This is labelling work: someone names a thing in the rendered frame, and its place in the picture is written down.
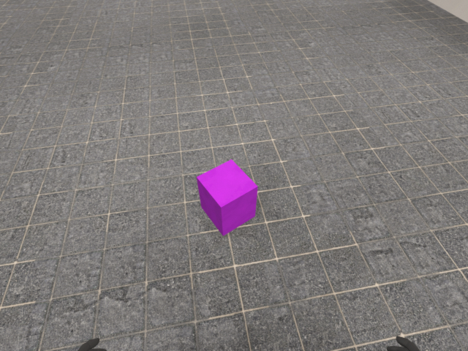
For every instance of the robot right hand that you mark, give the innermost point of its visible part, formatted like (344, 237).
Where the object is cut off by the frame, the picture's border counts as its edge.
(406, 344)

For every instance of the carton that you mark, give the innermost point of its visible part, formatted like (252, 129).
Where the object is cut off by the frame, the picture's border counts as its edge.
(228, 196)

